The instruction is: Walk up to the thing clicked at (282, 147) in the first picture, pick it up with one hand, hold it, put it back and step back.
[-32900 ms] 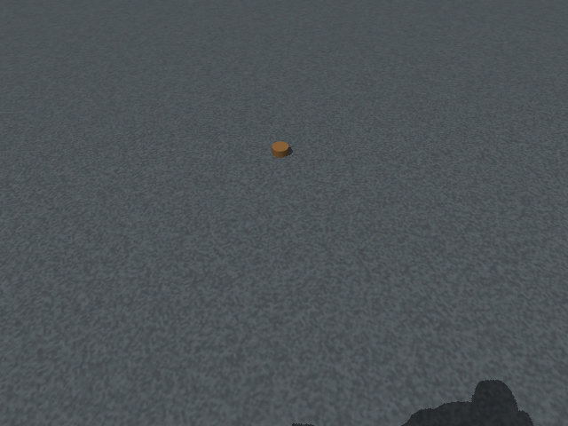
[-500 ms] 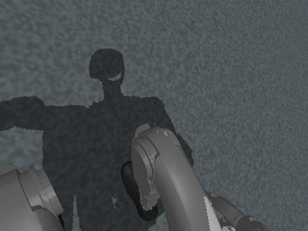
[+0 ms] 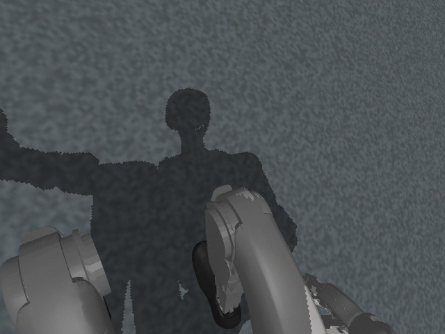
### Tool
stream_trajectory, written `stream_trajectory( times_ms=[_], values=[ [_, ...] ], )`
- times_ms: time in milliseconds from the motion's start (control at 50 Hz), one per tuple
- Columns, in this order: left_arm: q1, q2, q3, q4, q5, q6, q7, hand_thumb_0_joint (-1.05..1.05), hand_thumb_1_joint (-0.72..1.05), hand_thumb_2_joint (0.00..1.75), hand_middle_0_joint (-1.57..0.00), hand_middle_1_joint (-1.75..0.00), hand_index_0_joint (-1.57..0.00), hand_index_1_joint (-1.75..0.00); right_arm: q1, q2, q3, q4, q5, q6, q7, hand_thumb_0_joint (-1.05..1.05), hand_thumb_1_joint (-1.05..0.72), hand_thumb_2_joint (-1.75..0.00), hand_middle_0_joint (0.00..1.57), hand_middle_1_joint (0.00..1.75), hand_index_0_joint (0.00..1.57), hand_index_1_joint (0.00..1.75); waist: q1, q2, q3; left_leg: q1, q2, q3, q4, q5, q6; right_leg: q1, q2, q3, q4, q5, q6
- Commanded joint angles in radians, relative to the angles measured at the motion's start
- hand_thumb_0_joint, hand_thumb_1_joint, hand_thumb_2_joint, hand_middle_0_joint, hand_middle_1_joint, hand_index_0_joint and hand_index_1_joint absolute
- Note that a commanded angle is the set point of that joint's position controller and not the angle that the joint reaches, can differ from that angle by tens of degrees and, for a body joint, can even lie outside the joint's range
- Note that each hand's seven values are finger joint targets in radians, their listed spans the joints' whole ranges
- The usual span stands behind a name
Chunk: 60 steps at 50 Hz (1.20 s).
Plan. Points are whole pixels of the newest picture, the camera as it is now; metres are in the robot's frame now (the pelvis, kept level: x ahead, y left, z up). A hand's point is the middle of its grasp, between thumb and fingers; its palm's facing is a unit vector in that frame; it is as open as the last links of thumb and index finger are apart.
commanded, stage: settle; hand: left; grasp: from above
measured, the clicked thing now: out of the picture +0.44 +0.39 -0.24
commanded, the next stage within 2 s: lift in 0.40 s
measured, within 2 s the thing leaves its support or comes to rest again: neither
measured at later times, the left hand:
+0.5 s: hand out of the picture +0.42 +0.39 -0.14, palm faces -0.42 -0.12 -0.90, open 11.8 cm
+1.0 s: hand out of the picture +0.37 +0.39 -0.04, palm faces -0.43 -0.17 -0.89, open 11.8 cm
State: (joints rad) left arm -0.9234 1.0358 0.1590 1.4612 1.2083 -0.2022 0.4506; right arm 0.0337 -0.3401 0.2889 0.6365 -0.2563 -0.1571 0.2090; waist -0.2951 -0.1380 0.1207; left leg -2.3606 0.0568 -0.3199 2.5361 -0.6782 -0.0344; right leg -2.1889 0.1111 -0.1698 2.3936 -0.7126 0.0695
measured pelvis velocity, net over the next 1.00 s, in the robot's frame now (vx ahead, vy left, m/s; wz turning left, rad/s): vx -0.01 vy -0.01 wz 0.14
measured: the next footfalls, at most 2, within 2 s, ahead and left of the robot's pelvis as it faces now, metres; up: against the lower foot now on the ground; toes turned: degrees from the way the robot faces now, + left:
none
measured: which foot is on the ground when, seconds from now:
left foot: down 0.00-1.00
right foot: down 0.00-1.00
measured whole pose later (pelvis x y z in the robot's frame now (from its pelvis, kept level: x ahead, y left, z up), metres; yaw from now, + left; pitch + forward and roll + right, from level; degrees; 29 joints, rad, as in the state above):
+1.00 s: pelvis -0.01 -0.01 +0.08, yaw +8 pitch +33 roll -8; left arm -0.70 0.75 0.08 0.95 1.06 -0.13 0.05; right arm 0.17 -0.28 0.04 0.64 -0.06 0.07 0.09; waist -0.15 0.01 -0.11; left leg -2.21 0.05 -0.15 2.23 -0.61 -0.01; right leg -2.08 0.04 -0.06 2.18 -0.69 0.05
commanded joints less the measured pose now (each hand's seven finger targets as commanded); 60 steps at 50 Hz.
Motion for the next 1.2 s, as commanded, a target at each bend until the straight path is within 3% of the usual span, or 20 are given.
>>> stream_trajectory(
  times_ms=[0, 20, 100, 160, 340, 460, 480, 500, 520, 580, 620, 660, 720, 780, 800, 860, 1000, 1100, 1180],
  values=[
    [-0.269, 0.254, 0.002, -0.194, -0.035, 0.021, -0.009, 0.00, 0.54, 0.83, -0.85, -0.91, -0.89, -0.86, 0.174, -0.289, -0.129, -0.010, 0.027, 0.013, -0.005, 0.00, -0.90, -0.90, 0.20, 0.30, 0.20, 0.30, 0.003, 0.586, -0.690, 0.531, 0.028, 0.161, -0.258, 0.181, 0.035, 0.280, 0.021, -0.087, -0.232, 0.273, -0.089],
    [-0.294, 0.259, 0.008, -0.219, -0.043, 0.020, -0.020, 0.00, 0.54, 0.83, -0.84, -0.91, -0.89, -0.86, 0.182, -0.295, -0.138, -0.011, 0.035, 0.018, -0.008, 0.00, -0.90, -0.90, 0.20, 0.30, 0.20, 0.30, 0.003, 0.567, -0.699, 0.521, 0.022, 0.161, -0.269, 0.172, 0.035, 0.275, 0.016, -0.094, -0.235, 0.266, -0.089],
    [-0.291, 0.175, -0.053, -0.204, -0.047, 0.030, -0.090, 0.00, 0.54, 0.82, -0.84, -0.93, -0.89, -0.87, 0.212, -0.279, -0.160, -0.015, 0.064, 0.035, -0.014, 0.00, -0.90, -0.90, 0.20, 0.30, 0.20, 0.30, -0.008, 0.499, -0.656, 0.493, 0.015, 0.164, -0.284, 0.128, 0.045, 0.259, 0.011, -0.076, -0.259, 0.230, -0.086],
    [-0.286, 0.177, -0.039, -0.263, -0.061, 0.024, -0.127, 0.00, 0.55, 0.86, -0.86, -0.95, -0.91, -0.90, 0.220, -0.273, -0.177, -0.026, 0.087, 0.050, -0.023, 0.00, -0.90, -0.90, 0.20, 0.30, 0.20, 0.30, 0.025, 0.515, -0.712, 0.555, 0.012, 0.162, -0.307, 0.170, 0.038, 0.259, 0.000, -0.072, -0.249, 0.256, -0.090],
    [-0.316, 0.210, 0.025, -0.408, -0.041, 0.006, -0.164, 0.00, 0.62, 0.90, -0.92, -0.93, -0.96, -0.89, 0.244, -0.259, -0.207, -0.037, 0.114, 0.112, -0.048, 0.00, -0.90, -0.90, 0.20, 0.30, 0.20, 0.30, 0.066, 0.578, -0.824, 0.631, -0.003, 0.191, -0.317, 0.257, 0.034, 0.251, -0.016, -0.052, -0.255, 0.295, -0.102],
    [-0.335, 0.193, 0.018, -0.417, -0.029, 0.010, -0.182, 0.00, 0.61, 0.94, -0.90, -0.97, -0.94, -0.93, 0.262, -0.238, -0.217, -0.034, 0.120, 0.138, -0.065, 0.00, -0.89, -0.89, 0.20, 0.30, 0.20, 0.30, 0.057, 0.556, -0.807, 0.597, -0.009, 0.209, -0.343, 0.187, 0.043, 0.257, -0.021, -0.036, -0.288, 0.243, -0.100],
    [-0.322, 0.194, 0.021, -0.404, -0.031, 0.014, -0.186, 0.00, 0.60, 0.87, -0.93, -0.97, -0.98, -0.92, 0.268, -0.235, -0.216, -0.033, 0.119, 0.142, -0.067, 0.00, -0.93, -0.91, 0.20, 0.30, 0.20, 0.30, 0.057, 0.540, -0.804, 0.588, -0.010, 0.215, -0.343, 0.186, 0.046, 0.277, -0.020, -0.029, -0.302, 0.241, -0.099],
    [-0.309, 0.196, 0.029, -0.406, -0.039, 0.017, -0.192, 0.00, 0.52, 0.88, -0.85, -0.93, -0.90, -0.87, 0.271, -0.239, -0.223, -0.036, 0.121, 0.146, -0.072, 0.00, -0.87, -0.89, 0.20, 0.30, 0.20, 0.30, 0.068, 0.517, -0.818, 0.589, -0.012, 0.219, -0.344, 0.184, 0.049, 0.277, -0.021, -0.028, -0.313, 0.235, -0.099],
    [-0.284, 0.169, 0.009, -0.379, -0.044, 0.022, -0.204, 0.00, 0.54, 0.84, -0.88, -0.96, -0.93, -0.91, 0.269, -0.231, -0.223, -0.040, 0.121, 0.149, -0.075, 0.00, -0.93, -0.91, 0.20, 0.30, 0.20, 0.30, 0.058, 0.506, -0.801, 0.575, -0.011, 0.219, -0.344, 0.175, 0.048, 0.284, -0.019, -0.018, -0.322, 0.218, -0.102],
    [-0.264, 0.173, 0.018, -0.399, -0.066, 0.037, -0.236, 0.00, 0.55, 0.84, -0.85, -0.94, -0.90, -0.88, 0.287, -0.224, -0.237, -0.036, 0.127, 0.159, -0.083, 0.00, -0.91, -0.90, 0.20, 0.30, 0.20, 0.30, 0.080, 0.484, -0.839, 0.579, -0.012, 0.229, -0.358, 0.188, 0.053, 0.333, -0.018, 0.003, -0.347, 0.224, -0.098],
    [-0.250, 0.152, 0.019, -0.439, -0.089, 0.049, -0.256, 0.00, 0.58, 0.84, -0.86, -0.94, -0.92, -0.88, 0.294, -0.219, -0.247, -0.038, 0.135, 0.164, -0.086, 0.00, -0.91, -0.90, 0.20, 0.30, 0.20, 0.30, 0.097, 0.503, -0.883, 0.626, -0.016, 0.233, -0.386, 0.220, 0.051, 0.343, -0.026, -0.008, -0.343, 0.260, -0.097],
    [-0.251, 0.148, 0.016, -0.480, -0.101, 0.057, -0.278, 0.00, 0.60, 0.85, -0.88, -0.95, -0.93, -0.89, 0.297, -0.222, -0.258, -0.044, 0.145, 0.172, -0.094, 0.00, -0.91, -0.90, 0.20, 0.30, 0.20, 0.30, 0.095, 0.507, -0.888, 0.653, -0.016, 0.233, -0.402, 0.227, 0.052, 0.330, -0.026, -0.009, -0.357, 0.261, -0.100],
    [-0.209, 0.165, 0.042, -0.537, -0.105, 0.061, -0.300, 0.00, 0.60, 0.83, -0.89, -0.92, -0.94, -0.86, 0.298, -0.219, -0.275, -0.048, 0.157, 0.186, -0.103, 0.00, -0.90, -0.90, 0.20, 0.30, 0.20, 0.30, 0.127, 0.478, -0.909, 0.654, -0.021, 0.239, -0.423, 0.221, 0.054, 0.348, -0.029, 0.004, -0.372, 0.252, -0.105],
    [-0.205, 0.128, 0.032, -0.633, -0.124, 0.057, -0.320, 0.00, 0.58, 0.84, -0.87, -0.92, -0.92, -0.86, 0.295, -0.201, -0.293, -0.050, 0.170, 0.194, -0.111, 0.00, -0.90, -0.90, 0.20, 0.30, 0.20, 0.30, 0.142, 0.504, -0.941, 0.701, -0.025, 0.240, -0.469, 0.208, 0.053, 0.346, -0.036, 0.013, -0.390, 0.235, -0.107],
    [-0.166, 0.100, 0.022, -0.612, -0.127, 0.061, -0.327, 0.00, 0.57, 0.85, -0.87, -0.92, -0.92, -0.86, 0.297, -0.199, -0.300, -0.039, 0.174, 0.196, -0.114, 0.00, -0.90, -0.90, 0.20, 0.30, 0.20, 0.30, 0.140, 0.502, -0.914, 0.712, -0.026, 0.243, -0.479, 0.211, 0.054, 0.342, -0.038, 0.015, -0.400, 0.235, -0.107],
    [-0.170, 0.107, 0.034, -0.710, -0.146, 0.062, -0.340, 0.00, 0.55, 0.88, -0.85, -0.95, -0.90, -0.90, 0.301, -0.182, -0.319, -0.048, 0.188, 0.204, -0.121, 0.00, -0.90, -0.90, 0.20, 0.30, 0.20, 0.30, 0.159, 0.489, -0.976, 0.746, -0.027, 0.251, -0.522, 0.204, 0.060, 0.381, -0.041, 0.034, -0.438, 0.235, -0.103],
    [-0.062, 0.014, -0.008, -0.791, -0.188, 0.080, -0.373, 0.00, 0.50, 0.95, -0.81, -0.99, -0.85, -0.94, 0.278, -0.154, -0.353, -0.056, 0.216, 0.207, -0.148, 0.00, -0.90, -0.90, 0.20, 0.30, 0.20, 0.30, 0.179, 0.427, -0.921, 0.795, -0.023, 0.246, -0.659, 0.080, 0.065, 0.408, -0.045, 0.054, -0.549, 0.139, -0.103],
    [0.008, -0.019, -0.024, -0.879, -0.231, 0.091, -0.416, 0.00, 0.48, 0.96, -0.76, -1.06, -0.81, -1.00, 0.263, -0.136, -0.357, -0.060, 0.232, 0.202, -0.172, 0.00, -0.90, -0.90, 0.20, 0.30, 0.20, 0.30, 0.188, 0.357, -0.928, 0.866, -0.025, 0.251, -0.725, 0.111, 0.072, 0.519, -0.051, 0.072, -0.642, 0.162, -0.096],
    [0.053, -0.042, -0.028, -0.971, -0.245, 0.091, -0.431, 0.00, 0.46, 0.97, -0.73, -1.09, -0.79, -1.02, 0.239, -0.133, -0.364, -0.065, 0.246, 0.192, -0.197, 0.00, -0.89, -0.89, 0.20, 0.30, 0.20, 0.30, 0.201, 0.405, -0.914, 0.979, -0.013, 0.216, -0.848, 0.079, 0.063, 0.568, -0.057, 0.066, -0.670, 0.172, -0.093]
  ],
)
